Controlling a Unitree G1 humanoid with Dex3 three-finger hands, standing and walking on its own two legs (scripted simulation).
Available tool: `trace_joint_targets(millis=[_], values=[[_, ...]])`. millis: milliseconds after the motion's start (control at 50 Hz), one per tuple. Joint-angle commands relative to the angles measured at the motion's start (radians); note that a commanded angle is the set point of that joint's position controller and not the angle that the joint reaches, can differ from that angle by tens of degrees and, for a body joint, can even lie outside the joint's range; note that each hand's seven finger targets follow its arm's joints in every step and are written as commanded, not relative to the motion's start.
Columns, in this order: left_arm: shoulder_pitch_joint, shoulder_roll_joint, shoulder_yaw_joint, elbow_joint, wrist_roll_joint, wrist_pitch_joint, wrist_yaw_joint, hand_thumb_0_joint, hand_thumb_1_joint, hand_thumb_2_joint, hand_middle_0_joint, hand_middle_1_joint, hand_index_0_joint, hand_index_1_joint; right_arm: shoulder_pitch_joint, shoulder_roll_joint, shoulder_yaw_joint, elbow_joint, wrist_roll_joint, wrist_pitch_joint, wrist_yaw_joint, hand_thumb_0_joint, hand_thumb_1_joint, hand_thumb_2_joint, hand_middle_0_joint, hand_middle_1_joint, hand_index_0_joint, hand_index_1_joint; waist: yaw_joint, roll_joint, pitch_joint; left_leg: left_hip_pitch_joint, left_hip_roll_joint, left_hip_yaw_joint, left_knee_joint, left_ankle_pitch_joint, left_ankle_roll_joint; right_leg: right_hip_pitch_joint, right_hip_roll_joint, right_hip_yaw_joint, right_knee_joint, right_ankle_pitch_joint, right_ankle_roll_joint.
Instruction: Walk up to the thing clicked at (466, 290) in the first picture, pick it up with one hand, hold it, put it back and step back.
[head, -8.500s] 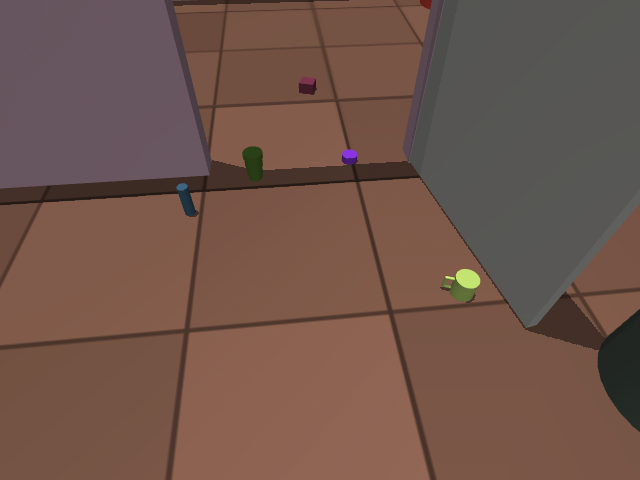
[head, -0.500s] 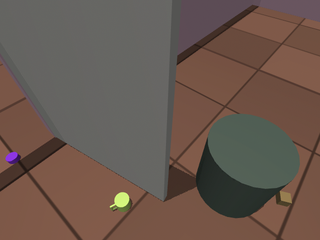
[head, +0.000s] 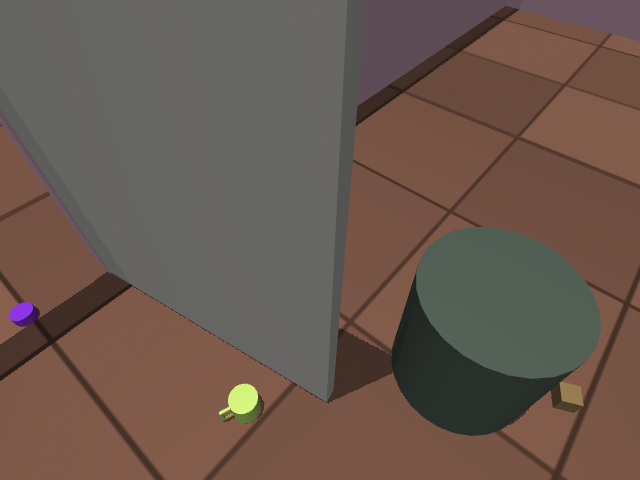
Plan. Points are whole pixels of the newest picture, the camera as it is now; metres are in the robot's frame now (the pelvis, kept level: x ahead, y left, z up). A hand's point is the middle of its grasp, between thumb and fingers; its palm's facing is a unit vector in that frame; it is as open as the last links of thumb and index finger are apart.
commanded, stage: stand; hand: left
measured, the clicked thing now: (239, 406) +0.46 +0.24 -0.74
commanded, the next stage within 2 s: walk up in 0.42 s
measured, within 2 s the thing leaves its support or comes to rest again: neither
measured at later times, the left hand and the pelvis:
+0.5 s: hand out of the picture +0.07 +0.26 -0.16, palm faces -0.02 -0.94 -0.35, open 7.3 cm; pelvis +0.01 +0.00 +0.00, yaw +0 degrees
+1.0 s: hand out of the picture +0.12 +0.27 -0.15, palm faces -0.04 -0.93 -0.37, open 7.3 cm; pelvis +0.03 +0.02 +0.00, yaw -2 degrees
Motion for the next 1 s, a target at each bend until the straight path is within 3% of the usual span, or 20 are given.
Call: trace_joint_targets(millis=[0,160,240,380,400,480,540,660,980], values=[[-0.032,0.215,0.038,-0.056,-0.001,-0.022,0.013,0.000,0.900,0.900,-0.200,-0.300,-0.200,-0.300,-0.036,-0.217,-0.034,-0.060,-0.002,-0.017,-0.016,0.000,-0.900,-0.900,0.200,0.300,0.200,0.300,0.002,-0.005,-0.078,0.017,0.102,-0.066,-0.044,0.126,0.043,-0.001,-0.115,0.077,-0.051,0.114,-0.027],[-0.023,0.215,0.039,-0.061,-0.002,-0.024,0.015,0.000,0.900,0.900,-0.200,-0.300,-0.200,-0.300,-0.035,-0.219,-0.035,-0.067,-0.002,-0.023,-0.018,0.000,-0.900,-0.900,0.200,0.300,0.200,0.300,0.005,0.004,-0.115,0.044,0.110,-0.062,-0.027,0.251,0.047,0.044,-0.122,0.073,-0.027,0.231,-0.025],[-0.034,0.218,0.041,-0.060,-0.001,-0.019,0.016,0.000,0.900,0.900,-0.200,-0.300,-0.200,-0.300,-0.037,-0.216,-0.036,-0.068,-0.003,-0.019,-0.019,0.000,-0.900,-0.900,0.200,0.300,0.200,0.300,0.004,-0.007,-0.089,0.024,0.105,-0.065,-0.045,0.173,0.044,0.026,-0.115,0.066,-0.039,0.144,-0.027],[-0.027,0.214,0.040,-0.060,-0.001,-0.021,0.015,0.000,0.900,0.900,-0.200,-0.300,-0.200,-0.300,-0.040,-0.216,-0.038,-0.070,-0.001,-0.019,-0.016,0.000,-0.900,-0.900,0.200,0.300,0.200,0.300,0.005,-0.015,-0.078,0.028,0.100,-0.070,-0.046,0.149,0.044,0.008,-0.116,0.071,-0.049,0.123,-0.026],[-0.017,0.224,0.051,-0.074,0.001,-0.029,0.011,0.000,0.900,0.900,-0.200,-0.300,-0.200,-0.300,-0.028,-0.221,-0.053,-0.083,-0.012,-0.016,-0.011,0.000,-0.900,-0.900,0.200,0.300,0.200,0.300,0.005,-0.006,-0.110,0.048,0.064,-0.032,-0.029,0.045,0.062,0.029,-0.096,0.077,-0.055,0.077,-0.031],[-0.024,0.229,0.060,-0.081,0.008,-0.034,0.015,0.000,0.900,0.900,-0.200,-0.300,-0.200,-0.300,-0.016,-0.204,-0.055,-0.095,-0.016,-0.010,-0.006,0.000,-0.900,-0.900,0.200,0.300,0.200,0.300,0.003,-0.035,-0.062,0.018,0.055,-0.023,-0.012,-0.003,0.064,-0.019,-0.105,0.103,-0.061,0.005,-0.041],[-0.024,0.220,0.059,-0.088,0.007,-0.035,0.016,0.000,0.900,0.900,-0.200,-0.300,-0.200,-0.300,-0.003,-0.201,-0.056,-0.101,-0.014,-0.013,-0.007,0.000,-0.900,-0.900,0.200,0.300,0.200,0.300,0.001,-0.028,-0.036,-0.002,0.066,-0.039,-0.018,0.040,0.066,-0.016,-0.095,0.089,-0.035,0.065,-0.042],[0.008,0.215,0.056,-0.093,0.000,-0.035,0.020,0.000,0.900,0.900,-0.200,-0.300,-0.200,-0.300,-0.003,-0.209,-0.062,-0.122,-0.012,-0.016,-0.010,0.000,-0.900,-0.900,0.200,0.300,0.200,0.300,0.009,-0.004,-0.086,0.042,0.080,-0.034,0.008,0.209,0.076,0.039,-0.087,0.067,0.011,0.232,-0.035],[-0.007,0.214,0.048,-0.112,0.001,-0.031,0.029,0.000,0.900,0.900,-0.200,-0.300,-0.200,-0.300,-0.005,-0.211,-0.078,-0.143,-0.007,-0.006,-0.012,0.000,-0.900,-0.900,0.200,0.300,0.200,0.300,0.003,0.000,-0.098,0.072,0.084,-0.019,0.020,0.277,0.081,0.051,-0.088,0.060,0.048,0.287,-0.038]])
